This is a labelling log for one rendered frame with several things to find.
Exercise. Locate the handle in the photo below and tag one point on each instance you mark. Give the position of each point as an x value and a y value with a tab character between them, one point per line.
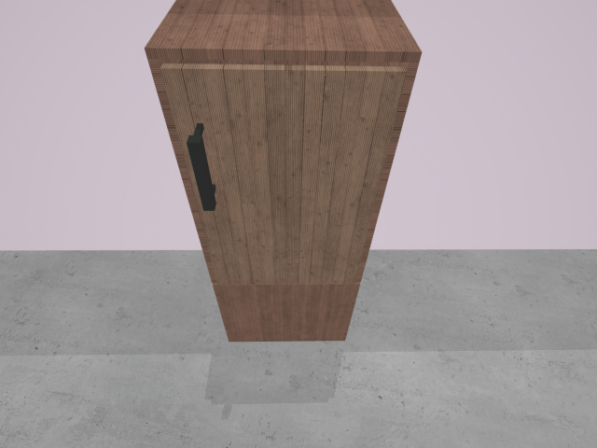
200	166

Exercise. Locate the cupboard door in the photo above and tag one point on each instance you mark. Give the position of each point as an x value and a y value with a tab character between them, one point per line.
296	153

